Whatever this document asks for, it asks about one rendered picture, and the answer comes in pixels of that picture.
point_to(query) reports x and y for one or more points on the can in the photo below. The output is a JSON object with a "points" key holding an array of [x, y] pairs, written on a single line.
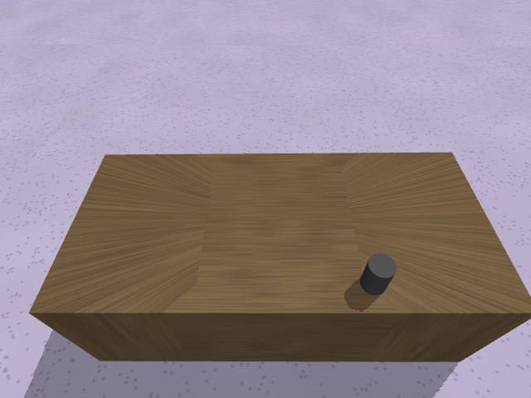
{"points": [[378, 273]]}

